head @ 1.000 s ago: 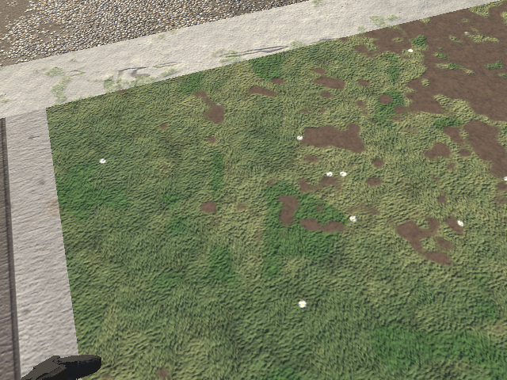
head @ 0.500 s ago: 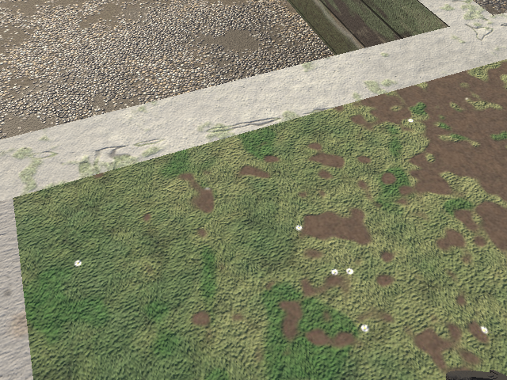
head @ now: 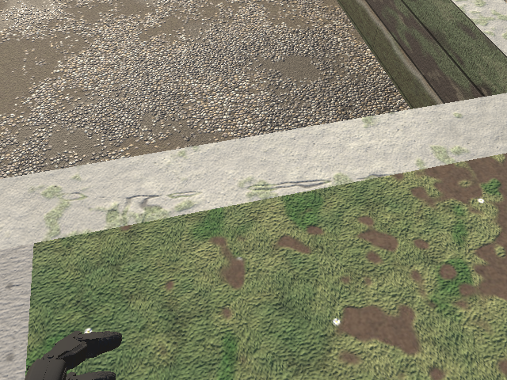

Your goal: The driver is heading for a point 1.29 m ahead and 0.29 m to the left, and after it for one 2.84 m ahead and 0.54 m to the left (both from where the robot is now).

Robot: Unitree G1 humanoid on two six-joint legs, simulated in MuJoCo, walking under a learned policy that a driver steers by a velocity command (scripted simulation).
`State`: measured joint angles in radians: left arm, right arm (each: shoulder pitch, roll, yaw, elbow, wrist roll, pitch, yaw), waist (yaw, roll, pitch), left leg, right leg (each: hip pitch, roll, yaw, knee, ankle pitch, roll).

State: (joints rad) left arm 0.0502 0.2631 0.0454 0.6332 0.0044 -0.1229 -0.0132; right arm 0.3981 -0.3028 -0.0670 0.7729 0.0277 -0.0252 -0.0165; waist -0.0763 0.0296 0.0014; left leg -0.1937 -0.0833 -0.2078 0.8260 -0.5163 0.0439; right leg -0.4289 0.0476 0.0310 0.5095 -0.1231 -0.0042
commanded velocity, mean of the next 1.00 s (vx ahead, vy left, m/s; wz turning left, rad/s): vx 0.50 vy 0.00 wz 0.44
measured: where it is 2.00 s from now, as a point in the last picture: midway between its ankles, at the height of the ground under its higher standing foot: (131, 238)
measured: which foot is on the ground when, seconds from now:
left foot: up 0.00-0.44, down 0.46-0.98, up 1.00-1.00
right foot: down 0.00-0.46, up 0.48-0.94, down 0.96-1.00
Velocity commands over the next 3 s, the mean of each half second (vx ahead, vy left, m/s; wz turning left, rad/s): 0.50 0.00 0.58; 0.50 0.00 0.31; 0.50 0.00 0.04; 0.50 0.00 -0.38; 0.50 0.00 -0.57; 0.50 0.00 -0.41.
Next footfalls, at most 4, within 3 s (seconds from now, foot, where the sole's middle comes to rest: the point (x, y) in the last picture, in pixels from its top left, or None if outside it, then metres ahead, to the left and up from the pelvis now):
0.46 left None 0.37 0.19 -0.76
0.96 right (208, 297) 0.72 0.11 -0.76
1.46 left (101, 268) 0.84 0.42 -0.76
1.98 right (153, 196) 1.10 0.29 -0.76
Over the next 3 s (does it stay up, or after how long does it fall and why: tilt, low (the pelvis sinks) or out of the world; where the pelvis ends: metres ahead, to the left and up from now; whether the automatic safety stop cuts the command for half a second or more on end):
stays up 1.04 0.30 0.00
